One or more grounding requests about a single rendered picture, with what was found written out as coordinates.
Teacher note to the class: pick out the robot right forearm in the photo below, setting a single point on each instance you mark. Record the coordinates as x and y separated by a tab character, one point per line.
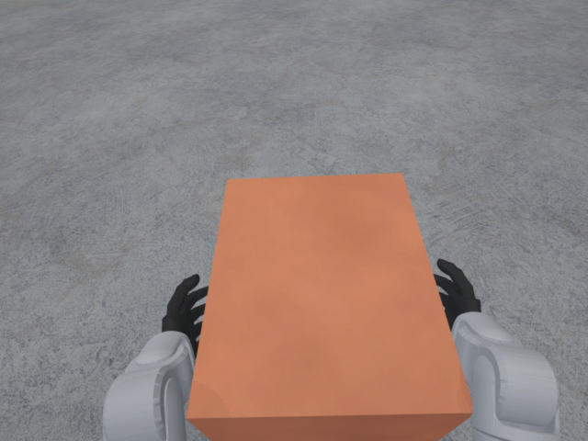
514	391

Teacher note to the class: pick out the robot left hand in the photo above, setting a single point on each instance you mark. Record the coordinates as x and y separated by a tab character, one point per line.
179	315

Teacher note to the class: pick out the carton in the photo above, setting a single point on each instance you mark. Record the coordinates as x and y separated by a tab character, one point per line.
323	321

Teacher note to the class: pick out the robot left forearm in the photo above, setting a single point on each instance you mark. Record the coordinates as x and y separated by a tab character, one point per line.
147	402

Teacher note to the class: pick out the robot right hand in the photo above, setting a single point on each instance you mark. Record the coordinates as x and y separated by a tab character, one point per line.
460	298

